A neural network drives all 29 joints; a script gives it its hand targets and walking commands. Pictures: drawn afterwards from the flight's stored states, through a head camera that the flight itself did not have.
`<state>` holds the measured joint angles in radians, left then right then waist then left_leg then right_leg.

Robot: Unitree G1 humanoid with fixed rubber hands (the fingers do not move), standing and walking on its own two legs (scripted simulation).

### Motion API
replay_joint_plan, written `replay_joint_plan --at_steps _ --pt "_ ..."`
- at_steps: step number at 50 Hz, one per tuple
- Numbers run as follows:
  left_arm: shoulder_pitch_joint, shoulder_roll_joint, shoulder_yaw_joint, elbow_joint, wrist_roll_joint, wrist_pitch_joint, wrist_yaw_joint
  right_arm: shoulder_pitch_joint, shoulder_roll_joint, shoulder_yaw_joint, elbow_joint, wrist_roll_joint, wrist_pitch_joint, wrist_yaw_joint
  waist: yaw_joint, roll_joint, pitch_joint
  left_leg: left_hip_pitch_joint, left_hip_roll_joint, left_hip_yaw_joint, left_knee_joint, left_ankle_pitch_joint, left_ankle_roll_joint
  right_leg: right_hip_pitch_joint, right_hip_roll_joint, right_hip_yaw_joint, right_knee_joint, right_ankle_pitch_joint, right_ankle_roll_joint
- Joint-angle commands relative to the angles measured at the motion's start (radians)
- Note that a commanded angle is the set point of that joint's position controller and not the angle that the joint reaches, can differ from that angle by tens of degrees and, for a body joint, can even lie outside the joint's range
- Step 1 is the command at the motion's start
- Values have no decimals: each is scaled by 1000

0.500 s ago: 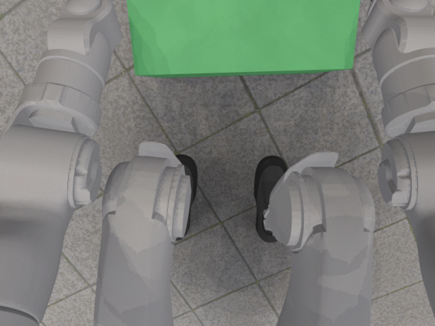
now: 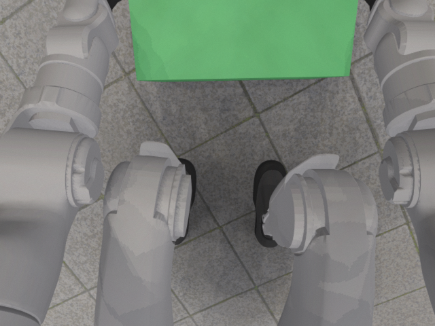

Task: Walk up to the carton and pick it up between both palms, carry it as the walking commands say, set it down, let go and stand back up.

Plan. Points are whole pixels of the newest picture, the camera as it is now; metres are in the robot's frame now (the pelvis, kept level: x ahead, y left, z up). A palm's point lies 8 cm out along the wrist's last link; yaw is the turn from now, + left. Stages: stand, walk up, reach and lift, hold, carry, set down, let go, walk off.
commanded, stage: set down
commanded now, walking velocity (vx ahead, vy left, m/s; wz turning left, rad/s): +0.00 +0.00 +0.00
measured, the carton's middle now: out of the picture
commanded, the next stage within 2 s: none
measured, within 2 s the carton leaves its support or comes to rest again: neither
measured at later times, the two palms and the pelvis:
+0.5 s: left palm out of the picture +0.52 +0.20 -0.18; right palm out of the picture +0.54 -0.19 -0.18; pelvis +0.00 +0.00 -0.01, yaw +0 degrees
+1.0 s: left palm (101, 0) +0.52 +0.20 -0.19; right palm out of the picture +0.54 -0.19 -0.19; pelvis +0.01 +0.00 +0.00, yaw +0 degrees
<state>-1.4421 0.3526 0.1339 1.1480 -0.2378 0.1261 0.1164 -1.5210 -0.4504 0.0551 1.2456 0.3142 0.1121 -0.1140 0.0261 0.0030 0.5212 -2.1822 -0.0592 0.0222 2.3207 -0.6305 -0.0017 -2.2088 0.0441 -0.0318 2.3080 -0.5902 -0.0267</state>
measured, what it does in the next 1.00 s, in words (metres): stands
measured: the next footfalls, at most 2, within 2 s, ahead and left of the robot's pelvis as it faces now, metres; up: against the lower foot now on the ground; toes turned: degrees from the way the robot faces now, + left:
none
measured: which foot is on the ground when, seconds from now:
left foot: down 0.00-1.00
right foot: down 0.00-1.00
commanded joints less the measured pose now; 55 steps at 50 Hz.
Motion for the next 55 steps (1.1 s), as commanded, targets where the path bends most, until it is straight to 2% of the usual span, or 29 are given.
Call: replay_joint_plan --at_steps 1,4,7,8,10,11,13,14,16,17,21,23,24,25,27,28,31,35,37,38,40,43,45,46,47,48,49,50,55 --pt "-635 -734 -211 -279 -16 -20 -245 -681 767 141 -400 49 -41 263 36 9 -1197 431 -9 -14 -199 393 35 453 38 46 -173 328 -4" --pt "-552 -808 -195 -227 -26 -10 -260 -610 762 135 -361 13 -37 277 -3 -23 -1191 411 -14 -21 -193 416 32 486 26 46 -175 363 -8" --pt "-548 -800 -184 -232 1 -10 -260 -641 802 146 -387 35 -40 285 48 -39 -1193 415 -21 -11 -199 403 41 507 40 50 -181 361 -1" --pt "-580 -792 -191 -217 2 -2 -261 -610 777 113 -344 15 -30 292 -3 -45 -1166 426 -15 -26 -204 377 34 469 33 29 -167 329 2" --pt "-560 -793 -193 -235 6 -7 -263 -618 777 129 -360 29 -34 294 21 -24 -1136 390 -7 -27 -192 377 42 455 32 58 -170 330 -2" --pt "-527 -809 -190 -189 2 1 -266 -573 783 112 -335 -2 -31 293 -15 -32 -1126 425 -14 -35 -192 383 40 396 34 33 -166 309 -3" --pt "-547 -790 -171 -214 21 -3 -265 -582 773 105 -333 4 -30 301 15 -34 -1120 430 -12 -30 -211 349 41 400 30 31 -174 265 -4" --pt "-537 -796 -184 -208 9 0 -267 -552 781 82 -321 -8 -31 304 -18 -31 -1091 445 -16 -44 -202 375 42 378 34 24 -160 288 -9" --pt "-529 -798 -184 -199 18 1 -268 -565 789 105 -311 2 -27 304 13 -23 -1089 411 -7 -25 -189 357 39 386 29 40 -168 280 -7" --pt "-552 -794 -175 -223 6 -2 -267 -595 772 106 -338 1 -29 299 -14 -55 -1094 397 -9 -40 -188 341 44 417 22 45 -163 280 -11" --pt "-518 -758 -155 -209 39 5 -270 -542 760 79 -321 -10 -25 311 6 -8 -1056 429 -7 -40 -189 347 39 344 27 36 -165 247 -6" --pt "-517 -727 -134 -199 61 5 -263 -553 748 72 -295 -13 -23 299 36 -46 -1015 388 -9 -40 -205 321 42 359 31 40 -159 253 -2" --pt "-492 -719 -136 -191 56 3 -261 -510 713 51 -260 -37 -22 303 0 -21 -972 378 -6 -42 -201 311 35 322 26 46 -163 238 0" --pt "-476 -707 -130 -180 52 3 -266 -521 701 64 -293 -29 -25 295 21 -32 -1011 359 -4 -23 -186 320 32 384 20 53 -172 263 -2" --pt "-481 -694 -125 -172 48 3 -258 -501 668 45 -287 -36 -27 282 -5 -31 -1006 377 -11 -26 -195 309 31 407 25 52 -179 259 -5" --pt "-492 -637 -104 -192 60 -6 -252 -507 633 37 -296 -40 -33 274 35 -21 -1029 355 -2 -17 -178 315 24 436 23 59 -175 277 0" --pt "-473 -604 -101 -180 49 -15 -237 -474 585 12 -274 -65 -35 256 -8 -36 -1019 363 -8 -24 -189 331 21 460 22 51 -173 306 -3" --pt "-469 -449 -74 -169 52 -31 -196 -466 488 7 -253 -52 -40 220 38 -46 -1045 386 7 -19 -184 303 26 488 13 55 -168 276 6" --pt "-438 -255 -30 -168 55 -51 -149 -442 310 -29 -236 -59 -52 181 28 -76 -1066 396 17 -27 -180 329 23 480 7 50 -158 300 11" --pt "-437 -196 -27 -174 48 -55 -128 -422 232 -41 -217 -54 -55 161 14 -41 -1048 411 16 -17 -184 332 10 460 7 59 -177 285 15" --pt "-339 -72 4 -107 45 -60 -91 -393 62 -60 -213 -62 -63 122 39 -38 -1027 395 20 -9 -198 298 7 502 -11 62 -183 267 19" --pt "-307 31 12 -124 7 -75 -57 -316 -39 -68 -166 -57 -65 77 8 -18 -1105 394 31 -24 -198 336 -10 539 -17 77 -184 325 18" --pt "-275 100 48 -105 34 -86 -36 -302 -64 -79 -208 -41 -72 63 55 -42 -1216 437 38 -31 -196 384 -2 585 -17 75 -178 378 31" --pt "-283 116 44 -122 31 -93 -30 -315 -83 -92 -224 -46 -75 54 56 -7 -1211 436 34 -26 -191 388 -5 583 -9 80 -169 375 28" --pt "-329 135 47 -153 10 -96 -26 -342 -98 -97 -251 -70 -82 44 32 -41 -1226 435 36 -36 -182 428 -11 559 -15 88 -185 401 25" --pt "-317 125 37 -160 1 -100 -27 -344 -76 -69 -271 -43 -81 48 75 -52 -1287 426 39 -39 -188 459 -4 599 -13 90 -167 444 27" --pt "-284 139 31 -161 -7 -95 -23 -302 -116 -113 -282 -67 -85 45 12 -43 -1331 454 29 -30 -171 469 -8 609 -10 84 -169 457 32" --pt "-268 148 42 -207 6 -100 -20 -275 -141 -109 -268 -64 -86 43 36 -29 -1372 458 23 -16 -175 485 -13 650 -12 80 -155 486 28" --pt "-184 197 71 -231 19 -102 -22 -217 -174 -148 -348 -97 -95 45 27 -68 -1473 511 26 -42 -169 558 1 653 -14 81 -138 535 26"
